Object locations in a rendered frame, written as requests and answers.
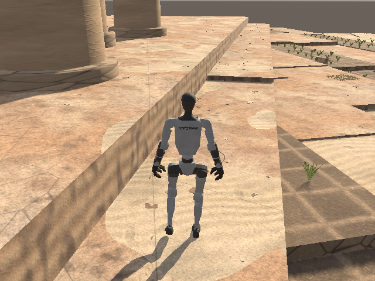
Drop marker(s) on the right robot forearm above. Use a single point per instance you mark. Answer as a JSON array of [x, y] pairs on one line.
[[216, 157]]

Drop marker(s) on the left robot hand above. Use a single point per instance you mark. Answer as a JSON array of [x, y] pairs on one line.
[[158, 169]]

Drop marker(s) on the humanoid robot head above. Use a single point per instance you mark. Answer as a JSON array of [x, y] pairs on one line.
[[188, 103]]

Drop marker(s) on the left robot thigh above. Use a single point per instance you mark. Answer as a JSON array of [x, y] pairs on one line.
[[173, 173]]

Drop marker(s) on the robot left upper arm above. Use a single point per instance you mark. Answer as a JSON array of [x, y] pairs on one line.
[[169, 123]]

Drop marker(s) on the right robot hand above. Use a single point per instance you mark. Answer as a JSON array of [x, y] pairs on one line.
[[220, 171]]

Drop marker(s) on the robot right upper arm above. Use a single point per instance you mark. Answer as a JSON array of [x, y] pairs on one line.
[[209, 134]]

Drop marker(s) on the left robot forearm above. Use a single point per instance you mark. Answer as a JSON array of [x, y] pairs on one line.
[[159, 155]]

